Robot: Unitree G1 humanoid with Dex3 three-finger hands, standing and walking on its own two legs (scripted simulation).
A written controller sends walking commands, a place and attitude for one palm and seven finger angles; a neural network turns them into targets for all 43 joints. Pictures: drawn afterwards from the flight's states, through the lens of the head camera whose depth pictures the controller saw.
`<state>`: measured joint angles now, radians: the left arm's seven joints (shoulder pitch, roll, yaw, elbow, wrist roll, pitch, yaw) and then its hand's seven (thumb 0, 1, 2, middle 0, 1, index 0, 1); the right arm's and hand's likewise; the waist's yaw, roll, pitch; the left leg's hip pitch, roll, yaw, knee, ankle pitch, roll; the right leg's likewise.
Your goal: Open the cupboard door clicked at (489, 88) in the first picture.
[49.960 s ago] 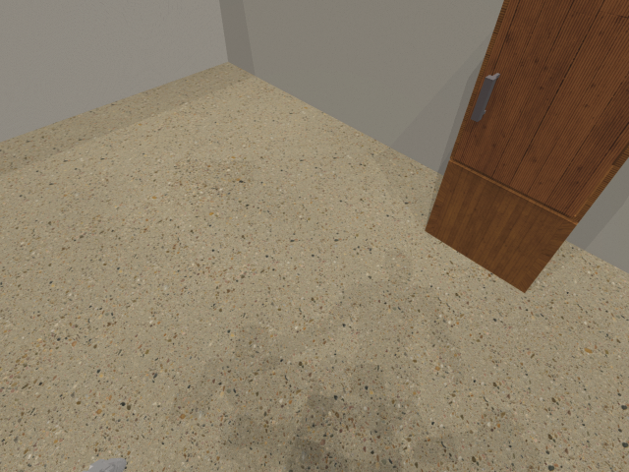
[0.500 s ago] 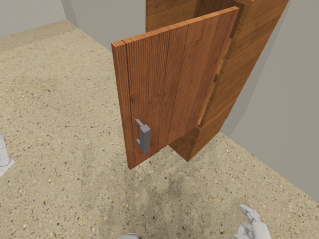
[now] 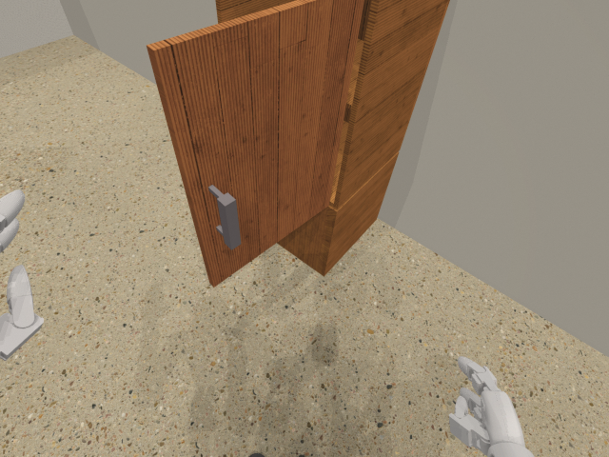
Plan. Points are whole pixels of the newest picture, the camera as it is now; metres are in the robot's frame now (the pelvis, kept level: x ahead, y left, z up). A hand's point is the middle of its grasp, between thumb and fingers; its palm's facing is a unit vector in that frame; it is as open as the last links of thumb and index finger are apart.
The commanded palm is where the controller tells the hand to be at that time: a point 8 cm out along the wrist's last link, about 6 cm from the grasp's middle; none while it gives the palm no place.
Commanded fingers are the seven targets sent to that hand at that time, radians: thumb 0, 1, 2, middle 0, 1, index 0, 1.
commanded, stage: stop stepping back and stand still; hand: left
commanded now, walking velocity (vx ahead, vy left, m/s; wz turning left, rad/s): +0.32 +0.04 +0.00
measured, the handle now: (223, 216) +0.54 +0.18 -0.09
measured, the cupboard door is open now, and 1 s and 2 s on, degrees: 83 83 83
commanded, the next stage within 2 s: let the arm hang, fingers relaxed in 0.62 s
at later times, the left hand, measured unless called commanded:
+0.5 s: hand out of the picture +0.11 +0.26 +0.15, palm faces +0.48 -0.73 -0.48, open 7.4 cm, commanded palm +0.05 +0.29 +0.17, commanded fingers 0.00 0.90 0.90 -0.20 -0.30 -0.20 -0.30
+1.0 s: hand out of the picture -0.02 +0.18 -0.17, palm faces +0.05 -0.98 -0.18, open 7.4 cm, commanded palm none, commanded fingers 0.00 0.90 0.90 -0.20 -0.30 -0.20 -0.30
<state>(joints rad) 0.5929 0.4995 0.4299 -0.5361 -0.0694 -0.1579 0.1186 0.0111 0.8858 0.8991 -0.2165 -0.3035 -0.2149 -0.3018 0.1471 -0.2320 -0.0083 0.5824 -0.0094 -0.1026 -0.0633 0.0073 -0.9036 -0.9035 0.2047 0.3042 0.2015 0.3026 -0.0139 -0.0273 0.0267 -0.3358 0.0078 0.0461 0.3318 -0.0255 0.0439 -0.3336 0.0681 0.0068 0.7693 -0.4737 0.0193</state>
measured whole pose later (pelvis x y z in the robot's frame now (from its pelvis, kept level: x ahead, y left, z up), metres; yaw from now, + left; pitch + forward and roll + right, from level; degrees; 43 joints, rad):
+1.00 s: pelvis -0.09 +0.00 -0.01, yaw +5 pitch -1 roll +1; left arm 0.23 0.18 -0.01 0.85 0.02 0.06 0.00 0.01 0.91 0.90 -0.20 -0.30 -0.20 -0.30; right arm 0.14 -0.25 0.00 0.91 -0.03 0.00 0.00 0.00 -0.91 -0.90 0.20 0.30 0.20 0.30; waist -0.02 -0.02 0.06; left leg -0.25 -0.01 0.06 0.53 -0.27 0.02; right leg -0.31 -0.04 -0.04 0.56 -0.23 0.00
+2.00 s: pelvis -0.06 -0.02 +0.00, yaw +6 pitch -2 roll +0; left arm 0.11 0.28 0.02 1.13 0.01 -0.02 0.00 0.00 0.90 0.90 -0.21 -0.30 -0.20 -0.30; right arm 0.14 -0.29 -0.01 1.12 -0.03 0.00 -0.01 0.00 -0.91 -0.90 0.20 0.30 0.20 0.30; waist -0.01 0.02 0.06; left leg -0.10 0.02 0.03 0.32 -0.19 -0.02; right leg -0.16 -0.01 -0.08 0.35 -0.17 -0.03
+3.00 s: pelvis -0.04 -0.03 +0.01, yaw +6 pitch -1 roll +0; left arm 0.10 0.29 0.01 1.14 0.01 -0.02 0.01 0.00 0.90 0.90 -0.21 -0.30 -0.20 -0.30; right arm 0.15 -0.30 0.00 1.14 -0.02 0.00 -0.01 0.00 -0.91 -0.90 0.20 0.30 0.20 0.30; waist -0.01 0.02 0.06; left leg -0.06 0.04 0.03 0.28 -0.20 -0.03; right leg -0.12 0.01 -0.07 0.32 -0.18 -0.04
